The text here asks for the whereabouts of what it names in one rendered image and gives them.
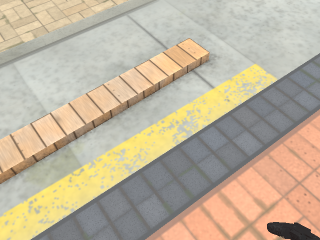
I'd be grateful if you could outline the robot right hand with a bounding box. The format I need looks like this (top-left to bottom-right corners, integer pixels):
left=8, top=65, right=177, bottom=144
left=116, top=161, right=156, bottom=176
left=267, top=222, right=320, bottom=240

